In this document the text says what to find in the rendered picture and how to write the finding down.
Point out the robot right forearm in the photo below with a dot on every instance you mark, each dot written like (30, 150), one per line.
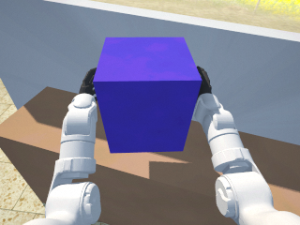
(228, 152)

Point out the left robot upper arm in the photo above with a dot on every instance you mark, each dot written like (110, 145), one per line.
(71, 204)

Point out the robot left forearm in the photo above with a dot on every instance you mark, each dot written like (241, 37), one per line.
(78, 138)

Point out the pedestal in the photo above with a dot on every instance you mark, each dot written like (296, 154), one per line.
(143, 188)

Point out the right robot upper arm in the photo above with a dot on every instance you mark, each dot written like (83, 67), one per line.
(246, 198)

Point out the left robot hand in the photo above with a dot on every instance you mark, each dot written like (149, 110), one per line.
(87, 83)

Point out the right robot hand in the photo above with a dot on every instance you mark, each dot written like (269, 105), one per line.
(205, 88)

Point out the carton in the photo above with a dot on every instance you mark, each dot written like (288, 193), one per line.
(147, 89)

